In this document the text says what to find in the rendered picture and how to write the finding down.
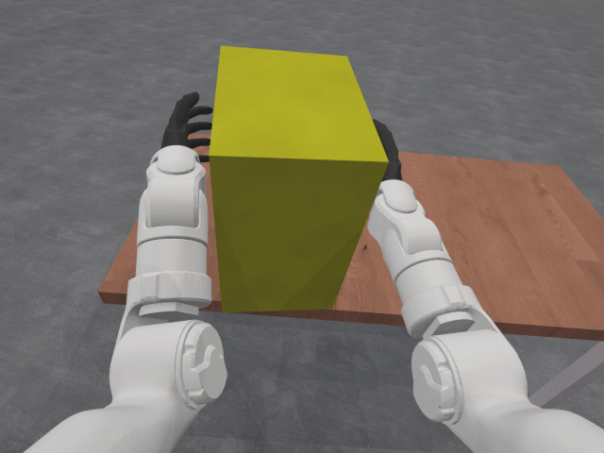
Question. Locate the right robot forearm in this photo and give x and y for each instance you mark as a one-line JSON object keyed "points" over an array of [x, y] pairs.
{"points": [[434, 300]]}

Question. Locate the robot left upper arm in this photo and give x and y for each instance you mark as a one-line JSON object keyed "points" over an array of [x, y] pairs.
{"points": [[161, 378]]}

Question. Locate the robot left hand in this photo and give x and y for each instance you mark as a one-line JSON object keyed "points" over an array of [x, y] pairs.
{"points": [[177, 131]]}

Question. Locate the carton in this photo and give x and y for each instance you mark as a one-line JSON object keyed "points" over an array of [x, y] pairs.
{"points": [[295, 167]]}

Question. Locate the robot right upper arm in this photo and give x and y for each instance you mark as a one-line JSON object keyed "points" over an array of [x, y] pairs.
{"points": [[473, 382]]}

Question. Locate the table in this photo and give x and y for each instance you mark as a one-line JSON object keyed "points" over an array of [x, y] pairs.
{"points": [[520, 235]]}

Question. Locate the robot right hand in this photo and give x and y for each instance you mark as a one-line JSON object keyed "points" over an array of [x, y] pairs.
{"points": [[393, 170]]}

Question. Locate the left robot forearm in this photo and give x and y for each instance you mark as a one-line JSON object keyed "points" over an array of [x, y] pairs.
{"points": [[171, 271]]}

